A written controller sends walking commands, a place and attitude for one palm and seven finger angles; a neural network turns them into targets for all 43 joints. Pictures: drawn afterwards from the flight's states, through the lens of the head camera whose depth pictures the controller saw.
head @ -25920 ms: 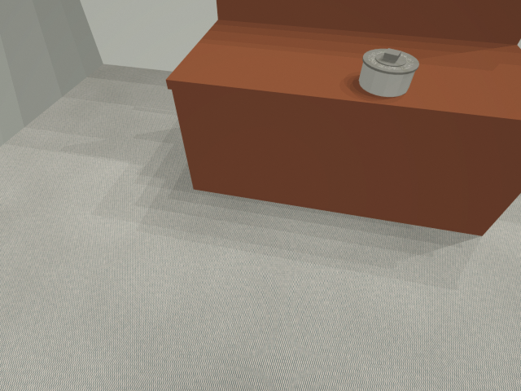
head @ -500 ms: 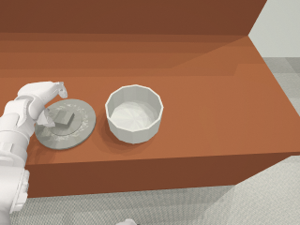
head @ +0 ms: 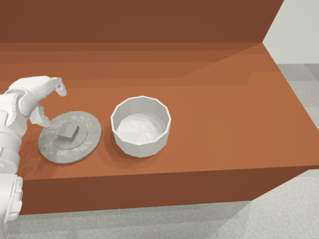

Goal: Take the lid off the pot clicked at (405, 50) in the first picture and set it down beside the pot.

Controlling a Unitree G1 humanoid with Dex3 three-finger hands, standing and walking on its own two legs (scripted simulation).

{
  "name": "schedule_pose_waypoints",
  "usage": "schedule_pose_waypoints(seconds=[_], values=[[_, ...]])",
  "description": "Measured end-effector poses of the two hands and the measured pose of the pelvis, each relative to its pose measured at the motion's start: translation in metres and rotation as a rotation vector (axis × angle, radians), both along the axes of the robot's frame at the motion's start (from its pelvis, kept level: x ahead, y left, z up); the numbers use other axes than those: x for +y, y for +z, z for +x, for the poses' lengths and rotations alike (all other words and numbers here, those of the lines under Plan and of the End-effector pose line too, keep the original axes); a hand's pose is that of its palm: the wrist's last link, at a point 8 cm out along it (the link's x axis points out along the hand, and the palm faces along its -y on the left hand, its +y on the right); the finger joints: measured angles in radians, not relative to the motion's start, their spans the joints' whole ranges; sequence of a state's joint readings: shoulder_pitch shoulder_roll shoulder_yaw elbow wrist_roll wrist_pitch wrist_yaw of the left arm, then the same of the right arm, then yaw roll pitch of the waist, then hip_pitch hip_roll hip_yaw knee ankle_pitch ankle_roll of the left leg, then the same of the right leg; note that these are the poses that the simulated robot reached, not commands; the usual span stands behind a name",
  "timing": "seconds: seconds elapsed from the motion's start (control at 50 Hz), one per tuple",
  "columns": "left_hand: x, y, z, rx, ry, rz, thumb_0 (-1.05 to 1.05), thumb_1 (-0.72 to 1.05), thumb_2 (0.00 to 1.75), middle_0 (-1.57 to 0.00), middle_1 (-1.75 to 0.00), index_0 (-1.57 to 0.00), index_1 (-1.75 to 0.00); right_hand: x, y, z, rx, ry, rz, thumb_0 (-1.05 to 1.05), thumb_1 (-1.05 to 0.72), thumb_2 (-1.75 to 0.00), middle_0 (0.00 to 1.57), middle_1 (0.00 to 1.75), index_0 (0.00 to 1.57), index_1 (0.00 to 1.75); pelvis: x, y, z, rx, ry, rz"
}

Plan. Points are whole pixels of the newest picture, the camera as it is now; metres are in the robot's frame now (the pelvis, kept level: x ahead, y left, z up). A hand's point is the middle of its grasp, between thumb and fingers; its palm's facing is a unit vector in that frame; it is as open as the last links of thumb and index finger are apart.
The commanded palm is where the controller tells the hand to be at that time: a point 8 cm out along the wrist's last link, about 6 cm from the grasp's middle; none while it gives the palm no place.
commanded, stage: raise the empty hand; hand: left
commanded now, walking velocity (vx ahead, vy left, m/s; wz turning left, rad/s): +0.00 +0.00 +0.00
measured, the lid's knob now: (68, 131) +0.44 +0.30 -0.08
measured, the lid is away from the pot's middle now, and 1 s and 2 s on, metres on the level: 0.24 0.24 0.24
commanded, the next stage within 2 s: draw the hand back to the body in 0.12 s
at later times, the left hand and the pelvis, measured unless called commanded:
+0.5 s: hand (42, 111) +0.40 +0.31 +0.08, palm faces -0.38 -0.11 -0.92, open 11.0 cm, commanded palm +0.39 +0.31 +0.14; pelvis +0.00 -0.01 +0.00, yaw +0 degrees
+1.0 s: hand (60, 102) +0.39 +0.24 +0.13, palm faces +0.35 -0.88 -0.32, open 10.8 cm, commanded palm +0.32 +0.28 +0.15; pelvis +0.02 -0.04 +0.01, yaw -1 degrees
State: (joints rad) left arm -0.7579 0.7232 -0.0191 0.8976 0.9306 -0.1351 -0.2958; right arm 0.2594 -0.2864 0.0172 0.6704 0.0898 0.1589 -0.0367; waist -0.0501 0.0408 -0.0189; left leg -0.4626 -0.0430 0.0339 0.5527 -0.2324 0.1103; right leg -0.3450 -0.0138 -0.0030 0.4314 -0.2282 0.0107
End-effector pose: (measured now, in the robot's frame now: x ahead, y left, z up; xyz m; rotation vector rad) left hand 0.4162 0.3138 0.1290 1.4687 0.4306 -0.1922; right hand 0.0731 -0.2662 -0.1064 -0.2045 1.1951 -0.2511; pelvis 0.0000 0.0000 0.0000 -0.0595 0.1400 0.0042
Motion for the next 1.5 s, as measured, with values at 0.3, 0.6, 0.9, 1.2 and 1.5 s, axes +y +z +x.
schedule_pose_waypoints(seconds=[0.3,0.6,0.9,1.2,1.5], values=[[-0.004,0.008,-0.001,0.018,-0.009,-0.009,0.00,0.00,0.64,-0.36,-0.87,-0.36,-0.86,-0.008,0.002,0.009,-0.012,0.014,-0.002,0.00,-0.90,-0.90,0.20,0.30,0.20,0.30,-0.008,0.002,0.001,-0.005,0.000,0.008],[-0.004,0.003,-0.025,-0.007,0.001,-0.004,0.00,0.00,0.64,-0.36,-0.87,-0.36,-0.86,-0.010,0.002,0.027,-0.036,0.030,0.033,0.00,-0.90,-0.90,0.20,0.30,0.20,0.30,-0.013,0.004,0.005,-0.030,0.005,0.013],[-0.031,0.009,-0.061,-0.621,0.279,-0.972,0.00,0.00,0.64,-0.36,-0.86,-0.37,-0.86,0.011,0.022,0.080,-0.237,0.161,0.047,0.01,-0.90,-0.90,0.20,0.30,0.20,0.30,-0.028,0.010,0.013,-0.120,-0.007,0.030],[-0.042,0.024,-0.101,-0.802,0.379,-1.013,0.00,0.23,0.71,-0.31,-0.72,-0.32,-0.71,-0.035,0.022,0.102,-0.297,0.140,0.021,0.01,-0.90,-0.90,0.20,0.30,0.20,0.30,-0.055,0.009,0.036,-0.130,-0.017,0.036],[-0.071,0.032,-0.140,-0.824,0.368,-0.997,0.00,0.56,0.80,-0.26,-0.51,-0.27,-0.51,-0.045,0.030,0.134,-0.413,0.166,0.047,0.01,-0.90,-0.90,0.20,0.30,0.20,0.30,-0.076,0.008,0.037,-0.153,-0.015,0.043]])
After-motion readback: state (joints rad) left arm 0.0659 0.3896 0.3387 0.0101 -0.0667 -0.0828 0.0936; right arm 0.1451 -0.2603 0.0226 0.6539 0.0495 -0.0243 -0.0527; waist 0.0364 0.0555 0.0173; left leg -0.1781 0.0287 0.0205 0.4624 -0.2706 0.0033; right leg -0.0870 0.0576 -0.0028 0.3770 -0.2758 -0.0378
